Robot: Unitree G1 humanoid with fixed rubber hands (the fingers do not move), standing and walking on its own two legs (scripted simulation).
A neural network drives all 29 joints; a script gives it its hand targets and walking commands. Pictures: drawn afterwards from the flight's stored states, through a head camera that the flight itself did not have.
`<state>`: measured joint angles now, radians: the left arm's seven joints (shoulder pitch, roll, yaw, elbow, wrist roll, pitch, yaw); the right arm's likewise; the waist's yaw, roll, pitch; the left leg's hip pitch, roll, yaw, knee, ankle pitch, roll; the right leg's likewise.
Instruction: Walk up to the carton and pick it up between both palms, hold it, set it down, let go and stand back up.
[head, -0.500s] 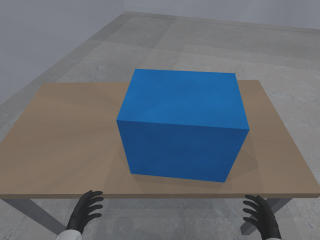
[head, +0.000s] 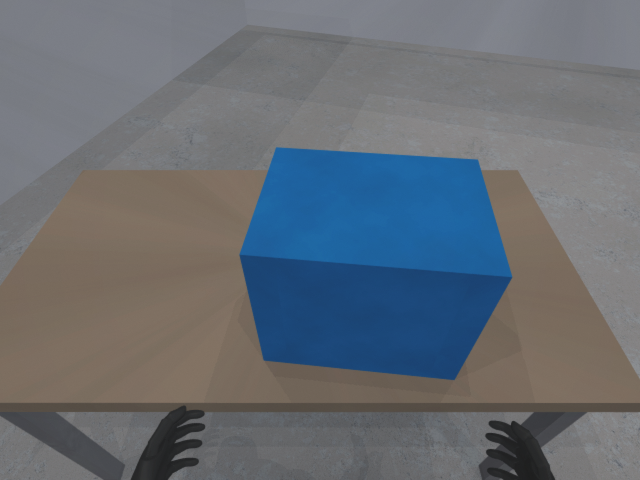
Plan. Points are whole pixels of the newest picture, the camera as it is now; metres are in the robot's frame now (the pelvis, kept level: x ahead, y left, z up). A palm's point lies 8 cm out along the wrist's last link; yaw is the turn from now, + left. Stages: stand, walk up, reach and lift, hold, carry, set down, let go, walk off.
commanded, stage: let go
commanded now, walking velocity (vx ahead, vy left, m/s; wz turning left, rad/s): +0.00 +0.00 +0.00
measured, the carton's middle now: (365, 264) +0.45 -0.03 -0.01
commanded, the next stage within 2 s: stand in 0.22 s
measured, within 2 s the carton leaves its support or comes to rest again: neither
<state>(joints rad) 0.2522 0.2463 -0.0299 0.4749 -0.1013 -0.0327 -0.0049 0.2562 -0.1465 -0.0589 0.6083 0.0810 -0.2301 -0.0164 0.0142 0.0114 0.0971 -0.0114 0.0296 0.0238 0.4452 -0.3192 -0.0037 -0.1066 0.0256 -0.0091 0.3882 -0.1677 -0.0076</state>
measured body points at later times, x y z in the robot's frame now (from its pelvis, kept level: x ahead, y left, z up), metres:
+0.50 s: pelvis +0.00 +0.01 +0.00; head -0.02 +0.00 +0.45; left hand +0.12 +0.30 -0.10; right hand +0.12 -0.28 -0.11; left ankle -0.04 +0.11 -0.74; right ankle +0.04 -0.12 -0.74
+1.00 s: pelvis -0.02 +0.01 +0.00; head -0.03 +0.00 +0.45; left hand +0.05 +0.32 -0.11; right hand +0.09 -0.28 -0.13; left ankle -0.04 +0.11 -0.74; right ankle +0.04 -0.12 -0.74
